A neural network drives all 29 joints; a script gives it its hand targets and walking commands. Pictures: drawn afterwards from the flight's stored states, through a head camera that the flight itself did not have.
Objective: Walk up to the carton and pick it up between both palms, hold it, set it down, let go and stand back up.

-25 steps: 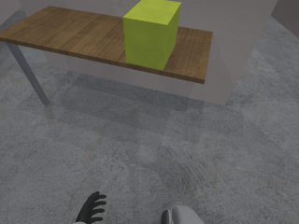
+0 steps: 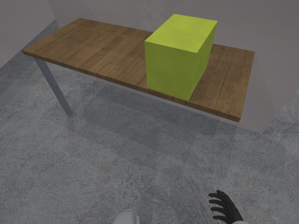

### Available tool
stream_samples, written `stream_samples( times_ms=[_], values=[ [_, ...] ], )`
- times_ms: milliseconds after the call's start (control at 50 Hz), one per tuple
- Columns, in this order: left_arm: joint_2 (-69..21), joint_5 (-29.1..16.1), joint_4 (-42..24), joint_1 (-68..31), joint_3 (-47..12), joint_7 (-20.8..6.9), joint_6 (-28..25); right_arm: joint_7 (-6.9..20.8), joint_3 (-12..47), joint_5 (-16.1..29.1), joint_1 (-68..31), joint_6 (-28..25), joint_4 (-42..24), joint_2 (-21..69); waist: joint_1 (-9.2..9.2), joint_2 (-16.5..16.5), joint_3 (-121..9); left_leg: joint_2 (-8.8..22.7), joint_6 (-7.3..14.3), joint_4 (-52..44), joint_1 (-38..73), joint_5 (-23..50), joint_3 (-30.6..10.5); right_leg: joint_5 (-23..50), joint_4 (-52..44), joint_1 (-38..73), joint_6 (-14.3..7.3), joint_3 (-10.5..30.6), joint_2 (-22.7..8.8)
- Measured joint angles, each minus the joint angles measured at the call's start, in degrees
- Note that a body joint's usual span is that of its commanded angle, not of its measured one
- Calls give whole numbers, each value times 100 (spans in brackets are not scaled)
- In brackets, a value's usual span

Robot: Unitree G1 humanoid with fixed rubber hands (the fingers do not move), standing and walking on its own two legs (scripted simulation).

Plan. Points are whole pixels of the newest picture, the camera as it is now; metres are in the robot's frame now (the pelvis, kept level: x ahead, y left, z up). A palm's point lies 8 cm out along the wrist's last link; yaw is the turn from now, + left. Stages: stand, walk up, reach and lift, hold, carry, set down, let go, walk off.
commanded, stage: walk up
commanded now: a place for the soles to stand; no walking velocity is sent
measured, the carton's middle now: (180, 55) +0.80 -0.09 +0.01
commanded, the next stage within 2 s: none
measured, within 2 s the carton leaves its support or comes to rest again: neither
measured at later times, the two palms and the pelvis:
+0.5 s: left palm (113, 161) +0.33 +0.17 -0.10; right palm (255, 219) +0.17 -0.25 -0.11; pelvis +0.17 -0.01 +0.00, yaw -4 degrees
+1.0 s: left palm (107, 161) +0.33 +0.19 -0.11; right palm (230, 163) +0.34 -0.23 -0.11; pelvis +0.22 -0.02 -0.01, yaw -3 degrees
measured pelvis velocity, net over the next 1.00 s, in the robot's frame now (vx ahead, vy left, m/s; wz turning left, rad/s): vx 0.22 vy -0.02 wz -0.05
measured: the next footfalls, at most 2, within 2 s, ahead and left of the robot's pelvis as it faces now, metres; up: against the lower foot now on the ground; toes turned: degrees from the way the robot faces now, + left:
left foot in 0.10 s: +0.18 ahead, +0.11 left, +0.00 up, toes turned +7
right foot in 0.54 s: +0.31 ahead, -0.14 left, +0.00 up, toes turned -10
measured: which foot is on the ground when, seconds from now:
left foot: up 0.00-0.08, down 0.10-0.54, up 0.56-0.88, down 0.90-1.00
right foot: down 0.00-0.10, up 0.12-0.52, down 0.54-1.00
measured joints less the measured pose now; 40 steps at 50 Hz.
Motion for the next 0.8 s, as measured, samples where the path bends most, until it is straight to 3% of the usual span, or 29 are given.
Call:
stream_samples(
  times_ms=[60,100,160,200,260,320,380,460,540,580,660,720,800],
  values=[
    [62,2,-59,129,24,-51,78,-35,54,6,-37,-35,-60,151,89,-102,-8,-144,174,-620,463,-170,204,-350,239,129,57,21,-1],
    [101,6,-88,229,21,-75,137,-86,53,-42,3,-130,-182,242,46,-210,-9,-304,331,-1029,859,-27,318,-726,711,86,110,87,-74],
    [162,57,-129,121,-40,-114,313,-241,1,-101,180,-267,-321,351,-201,-427,89,-434,445,-664,918,-187,406,-1362,2847,-653,202,544,-109],
    [220,73,-219,-79,-67,-117,410,-342,-54,-37,412,-287,-288,349,-320,-509,115,-447,439,-774,1138,-343,428,-1229,4035,-1250,334,761,-73],
    [313,82,-322,-458,-73,-133,442,-362,-122,-25,780,-345,-111,263,-428,-631,86,-459,360,-1275,1588,-266,519,-751,4437,-1919,564,933,-239],
    [347,112,-380,-790,-82,-160,420,-328,-182,-12,1089,-427,114,145,-511,-687,9,-455,341,-1712,1951,-212,598,-263,4188,-2391,754,1023,-449],
    [284,116,-398,-1075,-135,-188,399,-289,-234,21,1306,-437,298,29,-569,-686,-44,-434,275,-1953,2196,-248,666,255,3405,-2584,814,968,-663],
    [75,116,-434,-1363,-248,-184,346,-203,-278,72,1423,-353,363,-122,-687,-613,-17,-410,155,-1881,2387,-507,757,605,2024,-2320,680,758,-802],
    [-128,164,-637,-1455,-308,-80,189,-129,-273,94,1509,-198,312,-214,-755,-532,32,-346,-18,-1193,2351,-1095,753,771,847,-1532,356,529,-679],
    [-277,198,-695,-1461,-291,-14,122,-109,-236,77,1410,-74,315,-276,-674,-306,133,-219,18,-206,2030,-1685,487,388,1159,-1594,201,450,-515],
    [-405,37,-759,-1271,-273,193,193,-140,-171,44,1102,219,197,-277,-468,-112,247,-507,-78,1780,1178,-2173,-54,408,1091,-1404,124,403,-452],
    [-390,47,-711,-1073,-244,246,175,-146,-137,51,811,260,123,-275,-355,-11,220,-552,-175,1919,793,-1878,-138,557,672,-1163,122,354,-437],
    [-278,16,-613,-950,-189,236,170,-171,-85,69,453,259,95,-210,-266,24,151,-491,-249,1013,775,-1576,-146,622,485,-1074,145,318,-433]
  ],
)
